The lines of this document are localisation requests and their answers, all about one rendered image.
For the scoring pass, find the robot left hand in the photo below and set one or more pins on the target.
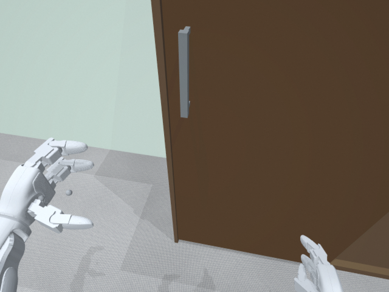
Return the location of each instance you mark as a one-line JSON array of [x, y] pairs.
[[19, 198]]

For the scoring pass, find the left robot forearm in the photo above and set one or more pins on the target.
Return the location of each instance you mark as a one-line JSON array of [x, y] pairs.
[[13, 235]]

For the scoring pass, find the wardrobe door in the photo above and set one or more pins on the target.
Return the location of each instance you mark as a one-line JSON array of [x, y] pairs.
[[371, 248], [288, 125]]

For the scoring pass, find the robot right hand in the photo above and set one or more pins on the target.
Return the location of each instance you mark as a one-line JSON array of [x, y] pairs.
[[324, 275]]

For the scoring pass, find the handle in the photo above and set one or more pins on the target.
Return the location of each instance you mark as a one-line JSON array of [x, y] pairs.
[[183, 42]]

